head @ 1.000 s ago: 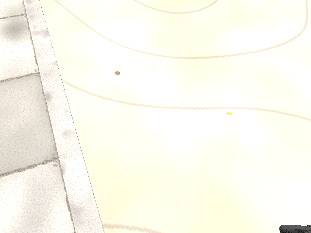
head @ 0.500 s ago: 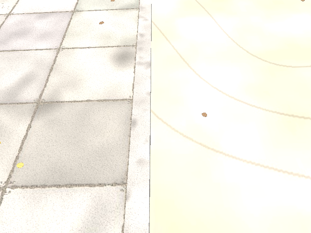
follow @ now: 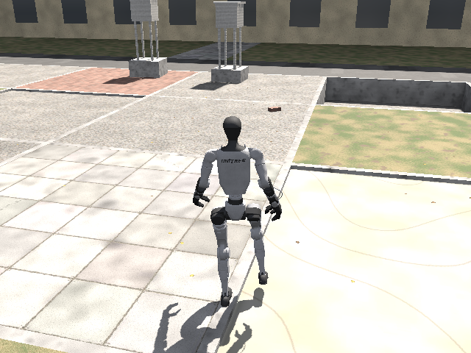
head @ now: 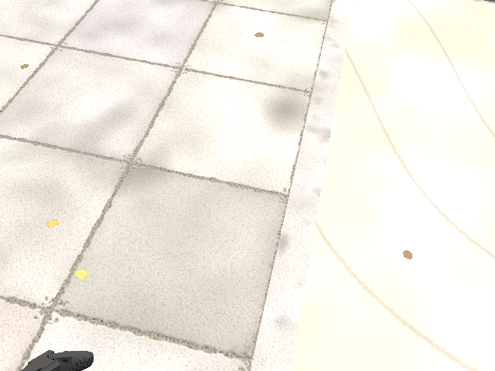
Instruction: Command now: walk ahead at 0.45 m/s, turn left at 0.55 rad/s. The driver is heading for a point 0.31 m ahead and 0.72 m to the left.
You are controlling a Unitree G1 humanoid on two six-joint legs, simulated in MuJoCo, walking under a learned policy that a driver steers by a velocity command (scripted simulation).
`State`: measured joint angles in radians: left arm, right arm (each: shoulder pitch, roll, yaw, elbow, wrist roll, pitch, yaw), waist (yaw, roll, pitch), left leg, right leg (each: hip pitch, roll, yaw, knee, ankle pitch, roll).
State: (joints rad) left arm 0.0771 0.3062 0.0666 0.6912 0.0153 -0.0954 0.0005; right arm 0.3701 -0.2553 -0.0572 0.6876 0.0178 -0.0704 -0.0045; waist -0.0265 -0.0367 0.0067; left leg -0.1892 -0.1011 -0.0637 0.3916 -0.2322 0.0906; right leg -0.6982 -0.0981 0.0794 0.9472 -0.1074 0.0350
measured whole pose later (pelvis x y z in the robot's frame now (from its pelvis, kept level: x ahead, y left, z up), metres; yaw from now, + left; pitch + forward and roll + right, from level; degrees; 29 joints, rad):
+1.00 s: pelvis +0.25 -0.05 -0.05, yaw +6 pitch +0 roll +1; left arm 0.23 0.15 0.02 0.90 0.02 0.00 0.00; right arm 0.21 -0.17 -0.03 0.85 -0.01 0.01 -0.06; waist -0.02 -0.01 0.01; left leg -0.45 -0.01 0.01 0.90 -0.44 -0.01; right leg -0.22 0.01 0.01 0.49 -0.27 -0.02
